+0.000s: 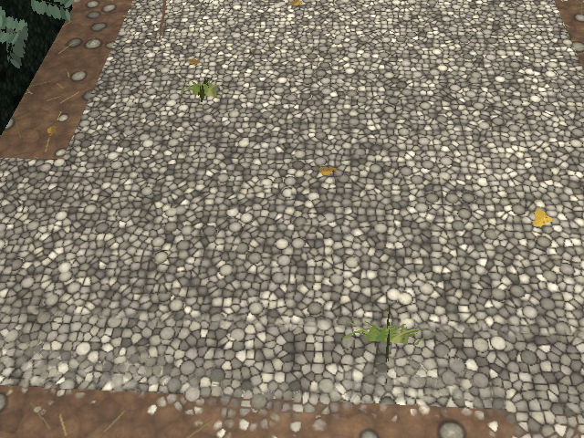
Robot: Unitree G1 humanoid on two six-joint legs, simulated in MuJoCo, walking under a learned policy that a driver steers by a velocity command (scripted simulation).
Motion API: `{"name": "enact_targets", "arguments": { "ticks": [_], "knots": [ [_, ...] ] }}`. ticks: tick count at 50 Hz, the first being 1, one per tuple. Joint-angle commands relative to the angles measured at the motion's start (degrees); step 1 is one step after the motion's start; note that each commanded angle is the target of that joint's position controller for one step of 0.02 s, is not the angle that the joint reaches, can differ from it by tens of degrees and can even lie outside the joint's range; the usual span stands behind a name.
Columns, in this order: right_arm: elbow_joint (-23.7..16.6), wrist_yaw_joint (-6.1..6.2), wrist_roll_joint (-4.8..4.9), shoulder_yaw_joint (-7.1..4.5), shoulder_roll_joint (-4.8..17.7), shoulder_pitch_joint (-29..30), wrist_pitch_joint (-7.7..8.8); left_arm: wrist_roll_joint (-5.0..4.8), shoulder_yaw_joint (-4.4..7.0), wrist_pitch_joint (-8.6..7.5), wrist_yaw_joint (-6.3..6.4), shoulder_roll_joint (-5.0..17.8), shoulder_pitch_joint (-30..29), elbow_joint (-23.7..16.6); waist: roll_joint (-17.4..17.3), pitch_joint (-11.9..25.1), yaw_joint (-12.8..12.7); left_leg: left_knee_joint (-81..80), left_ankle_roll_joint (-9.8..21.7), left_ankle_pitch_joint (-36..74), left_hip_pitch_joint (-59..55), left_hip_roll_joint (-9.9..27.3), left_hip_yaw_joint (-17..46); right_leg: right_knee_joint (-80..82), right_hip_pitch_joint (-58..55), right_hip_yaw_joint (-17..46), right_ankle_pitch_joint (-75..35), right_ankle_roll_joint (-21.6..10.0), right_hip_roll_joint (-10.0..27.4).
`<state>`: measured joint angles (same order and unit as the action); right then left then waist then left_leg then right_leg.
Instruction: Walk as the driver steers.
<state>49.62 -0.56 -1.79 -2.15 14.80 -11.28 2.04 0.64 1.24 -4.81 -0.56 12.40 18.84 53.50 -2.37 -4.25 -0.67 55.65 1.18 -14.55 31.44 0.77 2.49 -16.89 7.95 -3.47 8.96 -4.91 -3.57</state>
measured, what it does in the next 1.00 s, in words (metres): walks ahead: left foot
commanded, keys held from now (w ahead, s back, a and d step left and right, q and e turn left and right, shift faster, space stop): no key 1.00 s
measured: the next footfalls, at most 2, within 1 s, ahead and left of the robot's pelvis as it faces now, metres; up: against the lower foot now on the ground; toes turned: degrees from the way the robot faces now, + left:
left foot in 0.20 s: +0.19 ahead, +0.10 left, +0.00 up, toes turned +1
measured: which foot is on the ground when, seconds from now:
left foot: up 0.00-0.18, down 0.20-1.00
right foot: down 0.00-1.00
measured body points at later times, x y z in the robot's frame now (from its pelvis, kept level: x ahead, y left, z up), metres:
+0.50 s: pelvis +0.10 +0.03 -0.01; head +0.10 +0.03 +0.44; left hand +0.10 +0.26 -0.17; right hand +0.16 -0.21 -0.15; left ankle +0.15 +0.10 -0.75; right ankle +0.04 -0.08 -0.75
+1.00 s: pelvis +0.10 +0.02 -0.01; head +0.11 +0.02 +0.44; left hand +0.07 +0.23 -0.17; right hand +0.10 -0.21 -0.17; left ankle +0.15 +0.10 -0.75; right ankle +0.04 -0.08 -0.75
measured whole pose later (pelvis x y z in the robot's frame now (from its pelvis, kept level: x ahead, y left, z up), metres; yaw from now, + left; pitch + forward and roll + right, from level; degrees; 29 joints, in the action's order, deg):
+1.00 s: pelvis +0.10 +0.02 -0.01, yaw -1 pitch -2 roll +0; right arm 65.9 2.2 -0.3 0.0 8.6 -15.4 0.1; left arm 0.7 -1.2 -0.4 2.8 7.8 19.5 65.8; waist 0.6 -1.7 0.4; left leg 22.4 3.0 -8.3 12.5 -2.6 -2.3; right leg -22.1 2.6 -1.1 17.8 -1.3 -0.7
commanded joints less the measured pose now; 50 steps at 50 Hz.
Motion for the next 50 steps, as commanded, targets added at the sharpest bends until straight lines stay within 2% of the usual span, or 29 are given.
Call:
{"name": "enact_targets", "arguments": {
  "ticks": [1,3,6,8,9,10,11,12,13,15,17,19,20,22,25,31,50],
  "knots": [
    [-0.84,0.01,0.26,0.58,0.54,-3.63,-0.41,-0.11,0.76,-0.24,0.36,6.44,-0.59,-2.0,8.67,5.4,2.09,-9.22,-1.02,5.69,-6.92,-0.18,-4.26,1.66,0.49,2.73,-48.14,-4.99,11.68],
    [-0.88,0.42,0.54,0.94,0.54,-1.18,-0.5,-0.07,0.72,0.14,0.55,6.7,1.48,-0.81,8.75,6.14,0.7,-13.89,-0.82,8.46,-8.84,-0.47,-4.97,0.65,-1.16,2.99,-46.91,-4.62,12.19],
    [-0.28,1.29,0.57,1.01,1.3,-0.02,-0.32,0.03,0.62,0.85,0.92,6.55,2.36,0.46,8.27,5.49,0.12,-18.94,0.32,7.41,-11.25,-0.63,-4.49,-2.0,-2.72,5.01,-42.69,-4.78,14.0],
    [0.86,1.77,0.43,0.99,1.27,-1.42,0.17,-0.23,0.49,1.36,1.31,6.2,1.41,0.95,7.38,4.36,1.1,-25.77,1.7,7.97,-14.99,-0.75,-4.22,-5.18,-2.6,6.57,-37.36,-4.07,14.45],
    [1.86,2.03,0.19,1.0,1.4,-3.39,0.78,-0.39,0.43,1.49,1.48,6.04,1.41,1.34,5.26,4.34,2.3,-32.8,2.36,15.0,-20.02,0.08,-2.86,-7.95,-1.25,6.68,-31.8,-2.38,13.32],
    [2.89,2.42,-0.16,0.36,4.56,-6.27,1.54,-0.1,0.24,1.28,1.6,5.47,3.33,1.15,1.12,7.12,1.96,-32.73,3.2,33.4,-27.82,5.86,2.63,-11.76,1.76,6.07,-21.34,-0.28,10.99],
    [3.21,2.47,0.08,0.11,6.82,-7.53,1.56,-0.33,-0.48,1.54,1.7,2.19,10.39,2.08,-5.39,11.35,-1.31,-28.98,8.28,54.23,-34.57,15.28,10.04,-15.21,5.3,4.1,4.18,0.99,7.28],
    [3.42,2.37,1.44,0.52,4.47,-6.96,0.69,-0.95,-0.55,3.05,2.23,1.6,12.82,4.69,-7.41,13.78,0.12,-30.05,14.8,51.01,-32.33,18.84,14.26,-18.19,4.57,2.48,19.21,1.62,3.67],
    [3.05,2.28,1.43,1.11,2.58,-5.27,0.29,-0.48,0.04,4.06,2.61,3.73,9.28,4.49,-5.62,10.25,0.55,-33.3,15.41,41.69,-27.93,17.91,15.92,-19.02,5.5,3.03,22.16,1.99,3.03],
    [2.93,2.65,0.68,1.76,1.69,-0.73,-0.32,-0.06,0.04,5.3,2.37,2.79,4.83,4.22,-4.72,6.81,-0.8,-37.31,12.16,26.89,-21.58,14.17,13.05,-15.98,3.7,3.63,18.71,2.54,3.22],
    [3.3,2.98,1.25,1.55,2.32,2.27,-0.91,0.25,-0.66,5.86,2.23,0.92,6.27,5.99,-4.07,5.46,-2.82,-38.94,6.55,11.9,-16.17,9.22,8.36,-7.11,-2.46,3.86,7.65,3.09,4.1],
    [4.22,2.73,1.89,1.27,2.3,1.25,-1.38,0.89,-0.78,5.56,2.23,2.33,4.19,6.22,-1.56,1.78,-1.0,-40.26,3.24,-1.59,-15.28,5.86,6.61,-3.68,0.02,6.44,6.3,3.23,6.47],
    [4.84,2.59,1.92,1.05,2.21,0.35,-1.39,0.76,-0.71,5.3,2.23,2.9,3.71,6.82,1.21,-0.29,-0.13,-40.18,3.1,-0.33,-16.88,5.01,5.73,-3.76,2.78,6.63,6.44,3.0,6.97],
    [6.68,2.65,1.74,0.91,1.83,-1.7,-1.08,0.25,-0.91,4.81,2.51,2.2,3.53,7.72,3.26,0.45,0.35,-37.84,3.5,7.42,-20.99,4.83,5.14,-2.24,3.29,7.13,4.74,2.94,7.72],
    [8.24,2.52,1.54,0.81,1.47,-2.7,-0.62,-0.02,-0.89,4.25,2.93,2.44,3.21,8.45,3.05,3.04,0.58,-35.41,3.99,16.84,-24.8,4.9,4.21,-1.39,2.15,7.42,2.24,2.64,8.26],
    [10.9,2.7,1.53,0.94,0.53,-3.57,-1.22,0.12,-1.23,4.54,3.19,1.5,3.3,9.89,2.85,1.09,0.7,-36.14,3.47,13.59,-23.46,4.31,3.65,-0.84,1.99,7.44,2.63,2.3,8.65],
    [15.9,2.89,1.49,1.52,-1.71,-7.14,-1.75,0.05,-1.95,4.18,3.51,-0.58,5.73,12.28,3.0,-0.82,1.07,-36.53,2.58,10.59,-22.96,3.88,3.47,0.0,3.0,7.7,3.03,1.77,9.02]
  ]
}}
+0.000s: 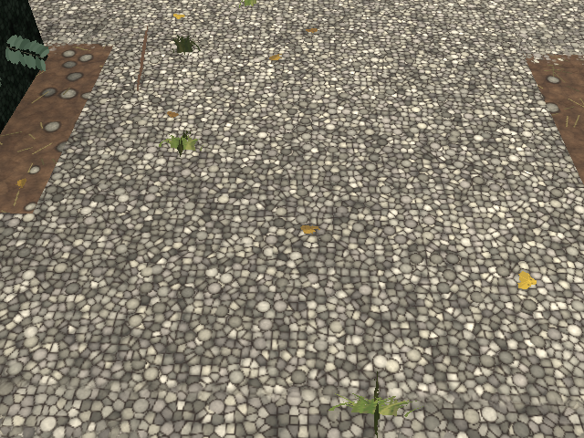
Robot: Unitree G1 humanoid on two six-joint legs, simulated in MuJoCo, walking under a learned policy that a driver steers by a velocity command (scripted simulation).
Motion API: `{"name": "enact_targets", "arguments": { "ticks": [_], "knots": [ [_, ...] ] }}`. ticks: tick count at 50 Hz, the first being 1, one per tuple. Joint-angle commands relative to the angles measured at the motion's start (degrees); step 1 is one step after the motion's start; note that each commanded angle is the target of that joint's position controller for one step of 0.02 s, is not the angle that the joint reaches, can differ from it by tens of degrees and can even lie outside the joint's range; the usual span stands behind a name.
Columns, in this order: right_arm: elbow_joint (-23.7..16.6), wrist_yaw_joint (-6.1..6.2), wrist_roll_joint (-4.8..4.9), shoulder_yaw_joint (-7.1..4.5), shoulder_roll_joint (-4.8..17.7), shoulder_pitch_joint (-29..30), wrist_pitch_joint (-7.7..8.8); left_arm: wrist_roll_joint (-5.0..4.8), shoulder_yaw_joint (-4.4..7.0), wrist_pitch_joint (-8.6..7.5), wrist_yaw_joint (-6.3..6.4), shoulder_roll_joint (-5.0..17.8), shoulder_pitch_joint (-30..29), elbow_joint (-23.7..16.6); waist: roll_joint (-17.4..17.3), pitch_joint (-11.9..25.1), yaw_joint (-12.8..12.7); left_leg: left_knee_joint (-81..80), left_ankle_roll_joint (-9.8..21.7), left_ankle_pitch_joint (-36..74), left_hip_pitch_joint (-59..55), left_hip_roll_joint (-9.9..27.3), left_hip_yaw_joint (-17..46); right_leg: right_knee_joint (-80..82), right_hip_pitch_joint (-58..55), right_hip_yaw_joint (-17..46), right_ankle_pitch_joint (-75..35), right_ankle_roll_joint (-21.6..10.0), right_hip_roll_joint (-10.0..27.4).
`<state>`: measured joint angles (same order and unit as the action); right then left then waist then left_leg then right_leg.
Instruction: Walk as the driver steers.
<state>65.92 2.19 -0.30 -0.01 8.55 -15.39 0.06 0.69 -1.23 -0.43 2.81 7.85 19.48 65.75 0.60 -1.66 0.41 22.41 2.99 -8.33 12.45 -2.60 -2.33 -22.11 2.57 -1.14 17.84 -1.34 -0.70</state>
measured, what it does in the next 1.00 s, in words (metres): walks ahead: left foot, then right foot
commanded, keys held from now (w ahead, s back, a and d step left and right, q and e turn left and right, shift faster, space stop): no key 0.12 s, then w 0.88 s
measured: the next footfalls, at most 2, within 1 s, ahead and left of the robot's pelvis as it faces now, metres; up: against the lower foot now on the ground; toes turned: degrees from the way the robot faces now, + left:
left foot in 0.44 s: +0.15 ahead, +0.12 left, +0.00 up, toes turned +4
right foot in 0.94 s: +0.50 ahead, -0.04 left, +0.00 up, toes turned -4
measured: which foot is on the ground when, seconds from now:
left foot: down 0.00-0.22, up 0.24-0.42, down 0.44-0.96, up 0.98-1.00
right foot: down 0.00-0.46, up 0.48-0.92, down 0.94-1.00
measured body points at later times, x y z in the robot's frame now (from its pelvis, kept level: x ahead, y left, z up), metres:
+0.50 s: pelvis +0.09 +0.04 -0.02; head +0.10 +0.06 +0.43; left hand -0.01 +0.26 -0.17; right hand +0.14 -0.21 -0.15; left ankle +0.11 +0.11 -0.74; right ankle -0.05 -0.09 -0.70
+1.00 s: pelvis +0.36 +0.03 -0.02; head +0.39 +0.02 +0.42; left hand +0.50 +0.26 -0.15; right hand +0.28 -0.20 -0.17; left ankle +0.15 +0.12 -0.67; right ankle +0.46 -0.03 -0.74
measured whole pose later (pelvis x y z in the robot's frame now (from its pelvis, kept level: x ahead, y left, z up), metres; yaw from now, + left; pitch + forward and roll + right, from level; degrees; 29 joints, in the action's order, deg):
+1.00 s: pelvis +0.36 +0.03 -0.02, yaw +0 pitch +0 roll +0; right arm 63.1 0.5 -0.3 -1.5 9.4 -25.6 4.9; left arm 1.7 3.5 -4.2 -0.6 10.6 4.1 53.0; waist -0.7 -4.5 1.0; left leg 55.7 4.9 -24.8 5.4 -1.6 -1.4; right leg -33.5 25.0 -7.5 8.2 -7.3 -2.7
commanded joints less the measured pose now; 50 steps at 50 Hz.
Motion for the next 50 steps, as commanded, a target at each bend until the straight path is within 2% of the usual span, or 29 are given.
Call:
{"name": "enact_targets", "arguments": {
  "ticks": [1,6,7,10,12,13,15,17,19,20,21,22,23,24,25,26,27,29,31,33,37,41,44,45,46,47,48,49,50],
  "knots": [
    [-0.25,0.15,-0.01,-0.61,4.42,-3.15,0.22,0.0,0.51,-0.22,0.15,3.86,5.23,0.09,0.04,-3.46,0.0,-3.26,0.74,4.32,-3.96,7.25,8.28,5.24,8.43,5.39,-5.85,-1.81,6.14],
    [0.34,0.18,-0.01,-0.53,3.88,-3.68,0.19,0.0,0.46,-0.34,0.19,3.35,5.94,0.34,0.03,-3.64,0.05,-3.12,0.62,4.2,-3.88,7.24,8.21,5.35,8.58,5.44,-5.94,-1.88,6.14],
    [0.56,0.13,-0.04,-0.48,3.62,-4.1,0.13,0.1,0.46,-0.35,0.14,3.19,6.85,0.61,0.03,-2.61,-0.13,-3.19,0.69,-0.29,-4.09,6.64,7.92,5.99,8.23,5.4,-1.46,-2.12,5.75],
    [-0.48,-0.31,-0.32,-1.28,4.72,-3.26,-0.3,0.38,1.65,0.04,-0.14,5.51,8.18,0.07,2.98,-5.92,-0.99,2.29,2.01,-19.43,2.74,2.74,5.06,7.2,10.5,8.65,19.41,-5.29,5.89],
    [-2.99,-1.12,-0.78,-1.08,2.8,0.67,0.17,0.05,2.52,0.0,-0.19,7.28,11.77,0.3,7.07,-10.74,-3.2,11.13,1.58,-19.55,13.09,-0.05,0.98,13.39,8.55,17.73,29.5,-9.17,12.05],
    [-4.41,-1.54,-1.56,-0.89,1.9,2.45,0.72,0.1,3.1,-0.22,-0.12,8.34,11.82,0.41,8.57,-13.22,-3.35,16.07,1.23,-15.49,16.72,1.0,-1.43,15.78,7.7,21.72,29.39,-11.17,16.38],
    [-6.82,-2.15,-1.82,-1.44,3.43,4.69,1.98,0.71,3.68,-1.05,-0.31,8.63,12.1,0.26,7.03,-14.02,-3.42,21.26,1.39,-15.02,22.4,3.98,-0.55,16.36,4.3,23.66,22.31,-13.14,19.2],
    [-8.58,-2.71,-1.37,-2.08,4.6,5.83,3.18,1.08,3.99,-2.05,-0.61,8.46,12.16,0.11,5.44,-12.97,-3.09,20.7,1.32,-15.67,24.54,5.14,-0.19,14.47,-0.38,20.62,12.76,-12.76,18.37],
    [-9.73,-3.21,-0.61,-2.49,4.52,5.51,4.03,0.88,4.28,-2.77,-0.76,8.84,11.13,-0.31,5.51,-11.3,-1.96,15.95,1.33,-13.55,18.85,4.2,-1.71,12.01,0.39,16.3,4.48,-11.43,16.46],
    [-9.24,-3.38,-0.34,-2.62,3.84,2.58,4.24,0.58,4.41,-2.94,-0.87,9.19,9.46,-0.75,5.36,-10.19,0.06,11.99,1.5,-10.35,11.58,2.9,-3.27,9.65,4.07,13.38,1.11,-10.35,15.02],
    [-7.33,-3.35,-0.04,-2.99,3.43,-3.34,4.33,0.3,4.41,-3.11,-1.09,9.24,7.32,-1.42,4.31,-8.44,3.05,7.72,1.79,-7.92,0.07,0.44,-4.83,5.44,10.23,9.79,-3.3,-8.8,12.52],
    [-4.48,-2.92,0.01,-4.1,5.14,-11.62,4.5,0.42,4.13,-3.64,-1.46,8.55,6.66,-1.88,0.85,-4.86,6.41,5.43,2.41,-7.37,-13.22,-0.43,-3.03,-3.93,16.42,5.77,-11.1,-7.09,9.22],
    [-3.13,-1.99,-0.87,-5.75,10.88,-21.02,4.85,-0.13,3.12,-4.19,-2.18,5.4,4.93,-4.32,-11.71,-0.09,10.35,-4.76,6.47,-20.53,-23.29,13.2,17.76,-24.18,26.39,-2.02,-7.91,-3.45,2.08],
    [-1.07,-2.02,-0.88,-6.25,13.84,-26.48,4.08,0.48,3.25,-4.39,-2.55,4.79,5.37,-6.06,-19.04,2.62,9.53,-13.6,11.29,-24.06,-25.88,23.72,39.41,-40.34,35.46,-2.49,13.07,-2.76,-3.34],
    [-2.55,-1.82,-0.92,-5.24,10.92,-19.34,3.51,1.58,3.81,-3.98,-2.79,6.38,1.98,-6.9,-8.71,-2.13,5.32,-12.69,10.83,-26.4,-19.37,23.63,36.65,-47.46,37.96,2.46,10.24,-4.13,1.48],
    [-4.92,-2.01,-0.94,-4.71,9.37,-12.79,3.69,1.35,3.61,-4.19,-3.34,5.24,-0.04,-7.52,-3.36,-5.24,3.29,-12.91,10.01,-22.55,-13.41,22.1,30.89,-47.8,37.71,3.26,3.7,-4.65,3.79],
    [-6.13,-2.12,-0.93,-4.27,8.62,-8.95,4.08,0.93,3.59,-4.45,-3.71,4.41,-0.25,-7.5,-1.33,-5.68,1.27,-14.07,8.9,-16.7,-9.76,19.66,25.21,-45.66,35.47,3.28,-0.75,-4.63,5.3],
    [-6.17,-1.89,-0.64,-3.09,6.04,-7.66,5.03,1.42,3.91,-3.58,-4.13,4.32,1.44,-7.1,-2.64,-4.58,-1.06,-15.02,7.35,-6.48,-7.63,15.91,17.07,-42.34,32.05,2.06,-3.49,-3.46,6.21],
    [-4.85,-1.5,-0.49,-2.63,5.88,-10.87,5.75,1.31,4.36,-2.61,-4.41,4.97,0.34,-7.72,-3.44,-4.23,-1.51,-14.71,7.32,4.24,-9.39,14.72,12.69,-40.69,33.39,0.27,-5.02,-2.55,5.61],
    [-4.0,-1.33,-0.48,-2.38,6.42,-13.4,6.04,1.22,4.47,-2.0,-4.55,4.96,-4.13,-9.36,-3.74,-4.81,-1.12,-14.7,7.54,11.43,-10.82,14.2,9.73,-37.99,36.73,-1.13,-7.23,-1.75,5.53],
    [-3.85,-1.36,-0.58,-1.66,5.79,-14.87,6.17,0.76,3.91,-1.95,-4.79,4.22,-16.14,-14.06,-4.53,-6.9,0.57,-15.26,7.54,19.52,-9.78,12.31,5.35,-24.78,36.78,-3.97,-12.94,-0.8,4.18],
    [-3.13,-0.93,-0.53,-1.76,6.83,-16.58,6.43,0.27,3.61,-2.13,-4.68,4.48,-21.89,-16.62,-5.46,-7.21,1.42,-14.85,7.3,26.72,-12.29,13.4,3.75,-13.87,31.13,-5.99,-16.05,-2.63,2.07],
    [-3.2,-0.65,-0.84,-2.17,8.28,-14.61,6.57,0.33,4.51,-2.73,-3.89,6.4,-17.81,-16.19,-5.58,-4.06,-1.53,-7.14,6.47,44.96,-17.16,14.58,2.14,-11.1,23.95,-6.53,-12.26,-5.89,-0.69],
    [-3.25,-0.54,-1.09,-2.44,9.02,-13.89,6.4,0.33,5.17,-3.07,-3.48,7.51,-12.34,-14.56,-5.84,-0.99,-3.88,-0.26,5.93,51.26,-18.45,14.51,1.58,-10.6,18.75,-6.53,-9.9,-7.0,-2.2],
    [-3.42,-0.57,-1.06,-2.64,9.54,-12.99,6.02,0.41,5.96,-3.52,-3.04,8.52,-3.75,-11.64,-5.08,3.35,-7.33,10.02,5.23,51.15,-17.34,13.43,0.68,-7.15,9.82,-6.79,-10.62,-8.06,-3.46],
    [-3.94,-0.84,-0.68,-2.51,9.11,-12.85,5.89,1.39,7.01,-3.95,-2.5,10.94,4.94,-9.08,-3.4,7.92,-10.57,23.32,4.61,39.07,-8.72,11.43,-0.25,-5.34,-3.2,-1.83,-8.5,-9.74,1.3],
    [-5.7,-1.59,0.97,-1.51,3.91,-16.69,5.73,2.71,8.55,-3.97,-2.2,16.66,11.45,-8.66,6.48,15.52,-9.62,45.94,2.67,9.21,8.04,4.05,-3.36,-2.45,-17.81,22.2,1.78,-15.58,18.18],
    [-5.65,-2.09,0.85,-2.45,5.27,-18.02,5.57,1.26,8.53,-3.17,-3.11,16.44,7.54,-8.88,8.82,17.94,-6.8,58.49,2.79,-19.53,19.01,-2.35,3.25,7.52,-19.07,43.36,5.6,-20.01,24.11],
    [-7.51,-2.0,-0.08,-3.03,7.34,-12.0,5.31,0.01,7.82,-3.09,-3.37,14.05,0.01,-9.97,3.82,8.43,-3.97,58.81,3.59,-14.39,23.71,2.38,5.73,9.25,-10.86,35.3,11.14,-17.68,21.9]
  ]
}}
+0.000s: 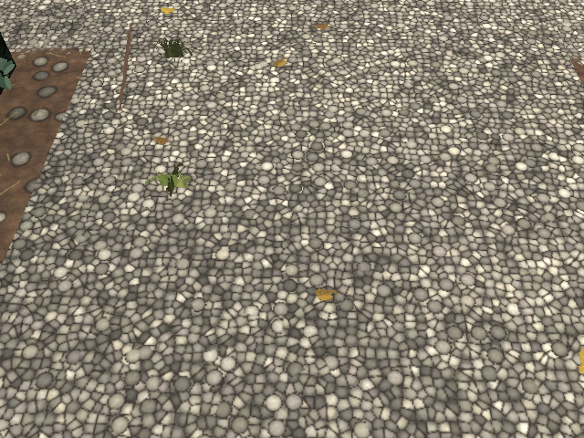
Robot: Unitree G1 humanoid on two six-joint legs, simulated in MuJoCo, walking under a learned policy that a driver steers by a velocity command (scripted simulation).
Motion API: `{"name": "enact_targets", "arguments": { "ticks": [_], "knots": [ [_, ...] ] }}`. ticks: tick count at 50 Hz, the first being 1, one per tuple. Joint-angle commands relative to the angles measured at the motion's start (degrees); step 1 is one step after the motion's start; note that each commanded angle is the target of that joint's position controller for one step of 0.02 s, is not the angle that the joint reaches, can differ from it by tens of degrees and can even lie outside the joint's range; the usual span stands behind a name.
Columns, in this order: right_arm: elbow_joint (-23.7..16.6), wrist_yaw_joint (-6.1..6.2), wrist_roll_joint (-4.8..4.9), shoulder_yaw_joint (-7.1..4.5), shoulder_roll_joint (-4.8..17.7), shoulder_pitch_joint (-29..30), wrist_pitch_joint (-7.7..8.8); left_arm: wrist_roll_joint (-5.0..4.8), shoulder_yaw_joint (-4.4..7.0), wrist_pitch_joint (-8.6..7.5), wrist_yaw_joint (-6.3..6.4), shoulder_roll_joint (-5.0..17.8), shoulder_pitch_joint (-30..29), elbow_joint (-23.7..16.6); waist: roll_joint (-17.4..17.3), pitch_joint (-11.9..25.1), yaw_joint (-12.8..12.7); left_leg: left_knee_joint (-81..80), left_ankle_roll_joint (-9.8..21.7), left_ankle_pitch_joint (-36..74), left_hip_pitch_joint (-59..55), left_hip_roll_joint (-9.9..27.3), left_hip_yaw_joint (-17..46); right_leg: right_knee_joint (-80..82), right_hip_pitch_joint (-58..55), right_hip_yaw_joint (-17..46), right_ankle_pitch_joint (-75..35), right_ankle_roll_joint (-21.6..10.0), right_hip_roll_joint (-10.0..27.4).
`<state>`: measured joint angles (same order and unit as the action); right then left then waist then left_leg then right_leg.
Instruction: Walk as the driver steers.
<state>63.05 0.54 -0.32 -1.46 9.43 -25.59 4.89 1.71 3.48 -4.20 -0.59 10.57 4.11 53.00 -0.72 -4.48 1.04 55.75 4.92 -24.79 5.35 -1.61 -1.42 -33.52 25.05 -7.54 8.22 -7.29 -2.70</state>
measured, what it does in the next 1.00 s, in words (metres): walks ahead: left foot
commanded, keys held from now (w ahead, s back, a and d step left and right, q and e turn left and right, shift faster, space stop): w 0.68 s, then w+e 0.32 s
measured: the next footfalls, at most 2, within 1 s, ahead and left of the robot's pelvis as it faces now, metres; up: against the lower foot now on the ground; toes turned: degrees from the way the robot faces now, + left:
left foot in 0.50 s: +0.45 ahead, +0.11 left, +0.00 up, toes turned +4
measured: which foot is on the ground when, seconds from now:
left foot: up 0.00-0.48, down 0.50-1.00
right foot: down 0.00-0.50, up 0.52-1.00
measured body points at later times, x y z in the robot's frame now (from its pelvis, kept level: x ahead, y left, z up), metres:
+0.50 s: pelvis +0.29 +0.03 +0.00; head +0.33 +0.04 +0.45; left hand +0.19 +0.25 -0.14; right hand +0.49 -0.18 -0.11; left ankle +0.41 +0.11 -0.72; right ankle +0.10 -0.06 -0.71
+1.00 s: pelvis +0.56 +0.03 +0.01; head +0.59 +0.02 +0.46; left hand +0.75 +0.22 -0.11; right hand +0.47 -0.19 -0.13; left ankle +0.41 +0.11 -0.72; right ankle +0.70 -0.08 -0.70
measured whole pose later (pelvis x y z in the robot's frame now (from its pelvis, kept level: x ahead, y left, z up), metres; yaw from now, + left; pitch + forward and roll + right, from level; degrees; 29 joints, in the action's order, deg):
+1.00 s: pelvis +0.56 +0.03 +0.01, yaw -8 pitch +1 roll +1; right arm 60.3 1.6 -1.3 -2.0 9.6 -25.1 6.2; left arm 1.6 2.1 -2.0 -2.3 10.2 3.1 50.6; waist 1.1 -3.2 2.3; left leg 11.5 2.5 -20.5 -7.9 -3.0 -11.9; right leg -35.2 32.1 -6.3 4.2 -6.5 1.3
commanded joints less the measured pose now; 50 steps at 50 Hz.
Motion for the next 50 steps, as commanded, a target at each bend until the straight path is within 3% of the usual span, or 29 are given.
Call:
{"name": "enact_targets", "arguments": {
  "ticks": [1,2,4,7,10,13,19,22,23,24,25,26,27,28,29,31,32,36,41,46,48,50],
  "knots": [
    [-5.88,-0.63,-0.51,-1.6,6.45,2.62,0.78,-1.27,1.99,0.25,-0.21,7.18,11.3,2.01,1.39,5.28,-3.85,22.02,1.7,6.62,30.46,3.63,4.46,22.86,-24.73,34.27,17.74,-9.94,21.89],
    [-5.96,-0.74,-0.68,-1.6,5.13,3.56,0.64,-0.96,1.24,-0.26,-0.16,4.9,9.78,2.27,-0.01,2.28,-1.78,17.99,1.63,8.66,27.85,5.48,4.39,24.41,-18.84,28.67,12.18,-7.78,19.28],
    [-5.41,-1.21,-1.94,-1.4,2.95,1.53,-0.84,-0.85,0.16,-1.21,0.45,2.39,11.7,4.1,1.41,1.5,0.91,12.92,0.35,9.55,22.49,7.04,4.15,25.43,-12.97,20.77,2.81,-5.41,15.63],
    [-7.09,-1.7,-2.04,-1.53,3.04,5.05,-2.21,-0.85,0.35,-2.2,0.7,4.93,16.14,5.62,2.34,0.48,1.35,8.34,-1.25,12.3,25.47,7.85,2.2,26.68,-12.86,15.94,-4.35,-5.68,14.18],
    [-10.31,-2.03,-1.8,-1.61,4.27,13.79,-2.62,-1.0,0.16,-2.15,0.59,5.58,19.35,5.94,2.66,-1.46,-0.38,0.48,-2.86,18.47,31.82,8.92,0.55,28.42,-15.85,13.56,-6.9,-5.27,13.09],
    [-12.69,-2.22,-1.18,-1.19,3.75,20.74,-2.41,-1.11,-0.23,-2.1,0.58,5.26,22.4,6.33,3.23,-1.82,-2.26,-9.75,-3.65,23.63,32.08,7.89,-1.38,27.88,-18.95,10.78,-13.29,-3.99,11.75],
    [-15.92,-2.18,-0.91,-0.86,4.0,29.26,-1.75,-0.46,-0.36,-1.9,1.34,5.85,27.72,8.19,4.57,-2.21,-4.84,-20.93,-1.66,23.52,32.03,5.05,-3.46,24.16,-30.19,9.5,-23.54,-4.1,14.17],
    [-15.71,-1.78,-0.93,-1.5,5.23,26.03,-1.0,-0.09,-0.02,-1.72,1.87,7.16,25.56,8.18,5.28,-0.57,-1.99,-24.69,1.09,17.08,24.92,2.27,-4.35,17.53,-33.0,8.19,-38.82,-3.02,15.38],
    [-14.09,-1.37,-1.01,-2.08,6.17,20.72,-0.68,-0.01,0.18,-1.61,1.93,7.84,24.73,8.16,5.69,2.21,0.31,-25.88,2.22,15.32,18.37,0.34,-4.92,11.5,-32.91,7.6,-45.85,-2.31,15.06],
    [-10.88,-0.88,-1.32,-2.85,7.26,11.31,-0.18,-0.27,0.2,-1.35,1.82,8.02,23.51,7.96,4.27,6.96,4.39,-29.68,3.6,17.85,7.4,-1.05,-5.65,1.17,-30.45,5.86,-46.12,-1.21,13.22],
    [-8.33,-0.26,-2.69,-4.02,10.58,1.21,0.34,-0.9,-0.26,-1.39,1.62,6.85,22.92,6.7,1.81,13.21,7.98,-29.78,6.14,15.99,-8.05,6.52,2.24,-13.09,-19.47,4.64,-31.6,-0.23,11.08],
    [-7.86,-0.17,-3.8,-5.65,16.95,-4.51,0.27,-3.49,-1.42,-1.35,0.85,0.96,28.88,5.09,-11.07,21.49,6.17,-33.63,14.06,11.09,-25.31,24.82,30.58,-36.71,1.65,1.25,4.9,2.77,1.03],
    [-7.97,-0.8,-1.64,-5.45,15.33,-0.88,-0.68,-2.19,0.01,-1.24,0.88,5.7,27.24,5.73,-6.19,21.46,5.14,-39.68,14.85,10.29,-22.8,25.39,40.26,-43.57,8.02,9.59,20.0,1.86,-0.56],
    [-8.82,-0.99,-0.69,-4.56,12.4,6.03,-0.77,-1.57,0.41,-1.15,0.85,6.28,21.65,4.02,-3.49,11.71,2.44,-40.47,12.62,8.28,-14.25,23.12,30.17,-43.41,11.41,10.66,15.05,1.46,3.16],
    [-9.33,-1.27,-0.65,-3.54,8.6,9.63,-0.33,-1.23,0.21,-1.46,0.64,5.45,18.37,3.22,-0.75,6.52,1.4,-42.89,10.72,12.47,-6.38,20.55,23.6,-40.01,10.44,10.5,10.94,1.53,5.19],
    [-8.12,-0.89,-0.52,-2.3,4.85,10.75,0.4,0.14,0.22,-0.27,0.16,3.62,18.51,3.47,-1.89,2.97,-1.99,-45.53,6.83,19.07,2.28,15.36,14.4,-33.89,5.44,9.98,7.96,2.34,7.68],
    [-7.37,-0.7,-0.54,-2.03,4.42,9.45,0.79,0.42,0.14,0.48,-0.24,2.6,19.46,3.82,-2.45,3.18,-2.7,-46.09,6.39,21.59,3.59,14.4,12.12,-32.58,3.72,9.53,7.38,2.88,7.79],
    [-5.8,-0.41,-0.51,-2.51,7.65,4.63,1.8,0.32,0.18,2.13,-1.05,2.61,13.87,1.66,-2.35,1.28,-2.94,-48.73,6.33,26.53,3.18,13.31,6.46,-28.14,9.16,7.93,1.98,4.54,8.64],
    [-5.3,-0.13,-0.66,-1.85,6.71,0.93,2.0,-0.54,-0.32,2.03,-1.45,2.65,3.0,-2.24,-2.62,-1.42,-0.61,-50.1,3.76,30.86,0.16,12.02,-0.46,-15.04,13.18,7.34,-7.81,4.7,7.35],
    [-3.85,0.88,-0.86,-1.72,7.16,-3.3,2.02,-0.29,-1.15,1.64,-1.76,2.06,-4.69,-5.52,-2.6,-2.6,1.55,-48.1,3.05,40.07,-7.81,14.18,-5.37,-3.95,11.95,2.38,-8.83,2.53,5.73],
    [-3.62,1.39,-1.0,-1.91,8.11,-3.22,1.7,-0.11,-0.91,1.43,-1.78,2.59,-4.76,-6.26,-2.93,-2.01,0.77,-43.98,2.72,50.15,-11.62,15.26,-7.11,-1.5,10.14,0.72,-4.73,0.8,4.21],
    [-3.86,1.91,-1.16,-2.31,9.7,-2.01,1.24,0.05,-0.24,1.37,-1.4,3.69,-0.79,-5.55,-4.54,1.13,-1.42,-35.54,2.26,67.44,-14.19,15.9,-8.97,-0.84,4.45,-1.65,1.05,-1.6,0.77]
  ]
}}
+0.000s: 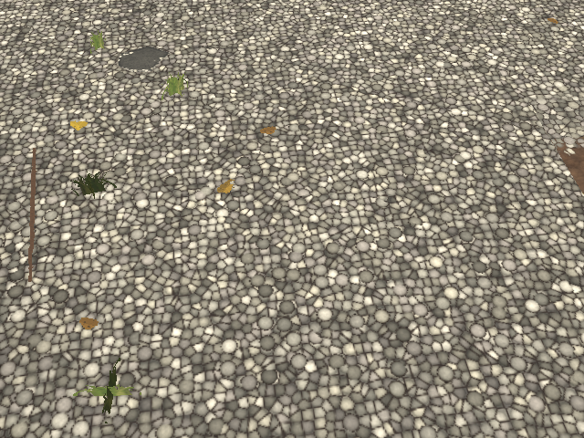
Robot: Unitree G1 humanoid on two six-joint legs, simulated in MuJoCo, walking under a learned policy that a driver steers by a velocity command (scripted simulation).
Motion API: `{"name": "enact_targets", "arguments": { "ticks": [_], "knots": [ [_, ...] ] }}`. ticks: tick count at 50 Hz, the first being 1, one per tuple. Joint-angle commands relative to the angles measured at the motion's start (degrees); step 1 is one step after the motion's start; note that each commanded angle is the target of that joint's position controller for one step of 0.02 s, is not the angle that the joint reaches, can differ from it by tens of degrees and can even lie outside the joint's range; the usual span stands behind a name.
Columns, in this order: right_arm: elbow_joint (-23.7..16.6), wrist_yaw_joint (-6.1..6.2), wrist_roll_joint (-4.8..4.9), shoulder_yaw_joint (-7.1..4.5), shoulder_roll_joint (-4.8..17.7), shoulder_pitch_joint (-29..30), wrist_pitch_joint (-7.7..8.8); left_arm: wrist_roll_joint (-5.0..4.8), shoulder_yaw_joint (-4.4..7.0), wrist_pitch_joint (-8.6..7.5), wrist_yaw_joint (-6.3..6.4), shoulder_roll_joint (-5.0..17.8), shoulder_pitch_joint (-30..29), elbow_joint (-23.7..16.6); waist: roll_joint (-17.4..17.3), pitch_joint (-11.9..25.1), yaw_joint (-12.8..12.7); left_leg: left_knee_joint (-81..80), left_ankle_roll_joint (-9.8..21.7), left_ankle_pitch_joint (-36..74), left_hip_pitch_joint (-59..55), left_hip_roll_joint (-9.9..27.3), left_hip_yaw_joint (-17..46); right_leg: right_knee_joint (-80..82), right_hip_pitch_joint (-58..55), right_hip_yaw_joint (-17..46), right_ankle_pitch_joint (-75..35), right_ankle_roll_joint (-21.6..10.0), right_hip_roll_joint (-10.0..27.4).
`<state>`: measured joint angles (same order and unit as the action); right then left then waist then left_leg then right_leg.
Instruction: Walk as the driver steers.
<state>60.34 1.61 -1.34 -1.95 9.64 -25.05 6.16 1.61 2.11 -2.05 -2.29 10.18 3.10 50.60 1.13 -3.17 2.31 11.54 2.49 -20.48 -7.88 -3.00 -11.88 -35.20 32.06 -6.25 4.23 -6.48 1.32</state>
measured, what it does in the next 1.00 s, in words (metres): walks ahead, turning right: right foot, then left foot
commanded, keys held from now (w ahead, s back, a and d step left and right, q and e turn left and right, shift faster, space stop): w+e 0.28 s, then w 0.02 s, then no key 0.70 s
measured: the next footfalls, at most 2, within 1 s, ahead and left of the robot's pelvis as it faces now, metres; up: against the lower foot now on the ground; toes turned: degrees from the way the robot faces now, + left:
right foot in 0.06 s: +0.19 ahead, -0.07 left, +0.00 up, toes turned -7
left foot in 0.56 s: +0.49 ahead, +0.01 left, +0.00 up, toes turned -13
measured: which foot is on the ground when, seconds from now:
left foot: down 0.00-0.06, up 0.08-0.54, down 0.56-1.00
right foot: up 0.00-0.04, down 0.06-0.56, up 0.58-0.92, down 0.94-1.00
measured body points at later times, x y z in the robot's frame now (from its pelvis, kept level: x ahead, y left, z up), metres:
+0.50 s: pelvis +0.27 -0.03 +0.01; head +0.30 -0.05 +0.45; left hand +0.31 +0.24 -0.12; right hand +0.40 -0.29 -0.11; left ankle +0.45 +0.06 -0.70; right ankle +0.15 -0.07 -0.73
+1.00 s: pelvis +0.36 -0.04 +0.01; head +0.36 -0.04 +0.46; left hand +0.45 +0.19 -0.14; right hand +0.35 -0.29 -0.14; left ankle +0.45 +0.02 -0.73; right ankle +0.32 -0.15 -0.73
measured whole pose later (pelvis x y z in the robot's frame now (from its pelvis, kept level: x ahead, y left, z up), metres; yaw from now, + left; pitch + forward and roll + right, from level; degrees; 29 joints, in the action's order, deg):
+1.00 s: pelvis +0.36 -0.04 +0.01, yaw -15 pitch -1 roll +0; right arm 54.5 0.6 -0.3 -0.6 12.0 -14.1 -0.3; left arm 1.1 0.4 0.6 1.6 10.9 16.2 59.1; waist -0.7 -0.5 0.4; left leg 22.7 2.9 -5.9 16.0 -2.1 -3.3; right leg -26.6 10.4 1.9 14.9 -0.3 -0.5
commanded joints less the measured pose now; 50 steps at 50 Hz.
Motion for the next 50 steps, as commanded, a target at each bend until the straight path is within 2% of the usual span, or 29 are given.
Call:
{"name": "enact_targets", "arguments": {
  "ticks": [1,2,3,4,5,6,7,8,9,11,14,15,19,23,25,27,28,29,30,31,32,33,35,38,43,45,47,48,50],
  "knots": [
    [-1.39,0.92,-0.31,-2.07,10.28,-1.9,-0.52,0.2,1.73,-0.91,0.5,5.07,4.86,-1.91,-6.87,2.58,-4.64,16.27,4.62,68.13,-1.29,17.41,0.7,1.59,-7.29,-3.73,7.64,-3.84,-5.31],
    [-1.92,0.8,-0.17,-2.3,10.99,-1.3,-1.03,0.46,2.56,-1.22,0.63,6.37,11.61,0.13,-6.62,6.32,-7.39,26.68,4.11,65.92,1.12,17.03,-0.06,4.86,-15.48,-3.43,7.18,-5.39,-6.87],
    [-3.49,0.48,0.24,-2.31,11.16,0.31,-1.11,1.34,3.99,-1.45,1.04,9.69,19.86,2.2,-4.2,10.66,-11.54,41.5,2.74,53.41,11.54,15.86,-0.63,7.89,-28.9,3.77,7.71,-8.33,-2.83],
    [-7.21,-0.74,1.57,-1.37,5.94,-1.87,-0.77,1.73,5.82,-1.25,1.69,16.28,22.63,1.52,8.29,17.06,-9.34,64.88,-0.26,10.6,34.92,6.69,-0.91,9.33,-47.35,31.36,6.58,-16.95,14.97],
    [-9.27,-1.28,0.94,-2.11,8.87,2.86,-0.2,-0.2,5.84,-0.31,1.47,16.65,22.01,1.46,5.39,19.66,-9.07,73.57,-0.58,-8.76,45.63,0.32,10.98,17.76,-49.79,49.34,5.51,-19.97,19.11],
    [-11.22,-1.68,0.71,-2.01,8.76,8.3,0.41,-0.9,5.45,0.04,1.72,15.44,17.8,1.36,1.65,10.49,-7.52,71.69,-0.04,-2.86,51.34,4.98,14.2,19.08,-43.12,39.22,6.34,-17.43,17.2],
    [-11.51,-1.76,0.84,-1.86,8.73,9.05,0.95,-1.11,4.65,-0.05,1.78,12.13,14.78,0.96,-1.79,5.52,-5.57,66.36,-0.14,1.68,49.43,7.14,13.77,20.83,-35.21,33.36,2.6,-14.6,15.18],
    [-11.12,-1.61,0.39,-1.96,8.34,8.66,0.58,-1.17,4.09,-0.31,1.94,10.17,12.35,0.55,-3.8,2.42,-3.13,61.59,-0.71,3.0,46.06,8.66,13.73,21.9,-28.81,28.44,-2.79,-12.1,12.11],
    [-11.25,-1.57,-0.7,-1.87,7.87,7.62,-0.57,-1.66,3.57,-0.69,2.25,8.82,11.25,0.46,-3.08,1.71,-1.23,58.23,-1.78,3.28,42.34,9.53,13.76,22.58,-24.3,24.5,-6.77,-10.65,9.33],
    [-11.72,-2.0,-1.6,-1.76,6.96,7.11,-2.71,-1.88,3.43,-1.83,2.34,9.34,12.44,0.49,-1.42,2.63,-0.26,54.58,-3.44,3.54,39.75,9.67,12.91,22.79,-21.77,21.21,-12.5,-10.24,6.71],
    [-14.46,-2.38,-1.49,-1.71,7.1,12.75,-3.9,-1.84,3.93,-2.24,2.28,11.79,15.93,0.63,0.22,1.69,-1.44,47.86,-5.3,8.88,43.11,9.75,11.58,23.82,-21.4,20.01,-14.01,-9.27,4.84],
    [-15.31,-2.47,-1.38,-1.68,7.29,15.09,-4.02,-1.81,3.85,-2.18,2.24,11.67,17.31,0.74,0.73,1.23,-2.29,45.05,-5.55,11.29,44.86,9.79,11.27,24.22,-22.63,19.86,-14.19,-8.5,4.65],
    [-17.35,-2.43,-0.67,-1.02,6.75,20.47,-3.89,-1.7,3.2,-1.76,2.59,10.79,21.54,1.36,2.21,1.81,-4.65,34.97,-4.76,17.6,44.16,7.19,9.44,18.94,-27.59,15.45,-37.59,-3.27,3.02],
    [-18.44,-2.14,0.01,-0.21,6.79,24.11,-3.27,-0.89,2.5,-1.13,3.45,10.03,23.5,1.69,3.82,2.8,-6.72,25.9,-2.59,20.47,40.5,3.78,8.41,15.49,-32.41,15.28,-40.9,-1.3,3.17],
    [-17.36,-1.81,-0.11,-0.39,8.14,20.92,-2.64,-0.36,2.36,-1.09,3.9,10.34,22.05,1.36,4.43,3.38,-5.14,21.73,-0.95,18.37,35.18,2.37,9.27,11.85,-33.4,16.55,-43.14,-0.61,4.17],
    [-14.19,-1.06,-0.3,-1.18,10.42,11.62,-1.62,-0.76,2.63,-1.63,4.16,11.96,18.86,0.77,4.04,5.64,-0.35,14.67,1.22,20.08,25.69,1.43,10.15,3.38,-34.06,17.65,-45.95,0.43,4.24],
    [-12.5,-0.65,-0.61,-1.33,11.15,5.99,-0.55,-1.53,2.5,-2.09,3.89,11.97,17.47,0.24,1.46,8.28,2.64,9.96,2.41,34.18,16.08,4.86,12.39,-4.72,-30.54,16.64,-37.76,1.17,1.92],
    [-12.36,-0.36,-1.26,-1.86,15.3,1.19,-0.05,-2.48,1.63,-2.51,3.84,8.62,20.73,-1.46,-7.76,15.81,1.93,16.87,6.8,68.27,1.56,19.54,24.41,-20.02,-20.98,13.62,-6.41,2.57,-3.17],
    [-12.25,-0.98,0.22,-2.13,15.43,2.21,-1.17,-4.28,1.65,-1.39,4.12,6.56,31.12,1.07,-15.77,24.19,-1.86,17.88,17.55,84.5,-6.21,30.19,37.68,-32.88,-12.14,11.59,33.54,4.06,-10.67],
    [-13.41,-1.59,1.65,-1.38,11.94,5.26,-1.95,-1.79,2.13,-0.2,4.33,10.18,29.32,3.09,-6.45,20.95,-2.22,14.02,17.1,71.01,1.08,27.26,37.27,-35.58,-11.15,14.49,30.3,3.9,-8.35],
    [-14.02,-1.55,1.69,-0.34,8.48,10.31,-2.25,-0.63,2.11,0.4,3.99,9.66,24.71,2.78,-3.53,13.36,-2.92,10.79,15.1,57.14,8.72,23.91,32.0,-34.3,-10.03,14.67,27.1,4.43,-6.63],
    [-14.35,-1.26,1.21,0.66,6.04,13.78,-2.6,-0.13,1.78,1.0,3.64,8.53,21.82,2.36,-2.4,8.71,-3.9,7.47,12.63,47.6,14.96,20.75,27.88,-30.18,-10.52,14.16,25.14,5.01,-4.69],
    [-13.32,-0.59,0.62,1.02,6.59,14.93,-3.02,0.36,1.3,2.76,2.93,6.9,21.46,3.03,-6.64,5.64,-5.23,3.74,9.8,39.37,23.46,16.02,21.35,-23.77,-16.3,11.66,21.84,6.33,-3.69],
    [-11.66,-0.69,0.07,0.77,8.4,13.51,-3.08,-0.24,0.57,4.11,3.23,5.59,21.51,4.43,-7.98,6.7,-5.37,2.79,8.74,29.89,24.79,13.94,18.78,-13.41,-19.75,8.71,21.92,7.05,-3.53],
    [-10.19,-0.75,0.28,0.01,10.42,12.42,-4.93,-0.51,0.02,4.59,3.66,6.07,16.87,5.34,-9.24,4.57,-3.59,-0.88,7.37,-0.71,26.97,13.77,22.44,-1.11,-21.73,6.42,16.83,6.01,-2.52],
    [-9.75,-0.56,0.79,-0.02,10.15,12.73,-5.82,-0.42,-0.38,3.96,3.74,5.15,18.12,6.84,-7.33,2.93,-4.48,-0.84,5.15,-7.04,30.36,13.13,22.54,7.07,-26.17,5.69,11.72,4.77,-2.49],
    [-8.9,-0.67,0.92,0.11,8.79,10.75,-6.1,0.46,-0.69,2.76,4.1,6.52,17.92,6.93,-3.24,0.61,-3.69,1.06,0.82,-7.89,32.19,11.34,21.89,15.7,-27.07,13.27,10.84,2.95,2.97],
    [-8.76,-0.87,1.57,0.16,7.52,9.37,-6.23,-0.21,-0.52,2.33,4.18,8.24,15.72,7.06,2.28,-1.92,-1.13,2.69,-0.52,-2.64,28.93,7.12,17.61,18.13,-18.87,17.53,17.54,1.5,5.41],
    [-6.95,-1.23,1.14,0.41,6.35,8.68,-6.05,-0.98,-1.38,1.07,4.05,5.82,13.41,7.82,4.7,-1.09,0.15,7.4,-0.47,8.86,15.35,6.35,15.82,22.82,-9.56,18.05,21.98,2.85,5.77]
  ]
}}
